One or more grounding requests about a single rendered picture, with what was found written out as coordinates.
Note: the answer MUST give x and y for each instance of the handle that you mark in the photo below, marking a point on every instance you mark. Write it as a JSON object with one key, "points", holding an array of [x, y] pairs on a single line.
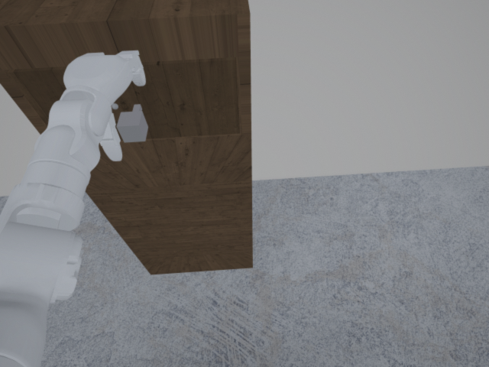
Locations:
{"points": [[132, 126]]}

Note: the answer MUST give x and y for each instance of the cabinet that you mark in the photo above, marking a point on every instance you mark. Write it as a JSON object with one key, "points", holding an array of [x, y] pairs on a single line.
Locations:
{"points": [[181, 204]]}

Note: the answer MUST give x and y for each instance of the drawer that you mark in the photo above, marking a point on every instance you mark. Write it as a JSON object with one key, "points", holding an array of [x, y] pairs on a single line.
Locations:
{"points": [[180, 98]]}

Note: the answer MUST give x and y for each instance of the left robot upper arm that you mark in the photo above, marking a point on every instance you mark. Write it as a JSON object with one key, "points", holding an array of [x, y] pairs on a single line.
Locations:
{"points": [[38, 265]]}

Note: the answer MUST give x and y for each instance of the left robot hand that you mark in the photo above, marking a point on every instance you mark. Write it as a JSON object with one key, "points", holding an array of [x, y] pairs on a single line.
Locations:
{"points": [[111, 75]]}

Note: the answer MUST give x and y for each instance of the left robot forearm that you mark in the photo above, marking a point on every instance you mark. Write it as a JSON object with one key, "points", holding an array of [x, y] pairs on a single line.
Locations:
{"points": [[52, 189]]}

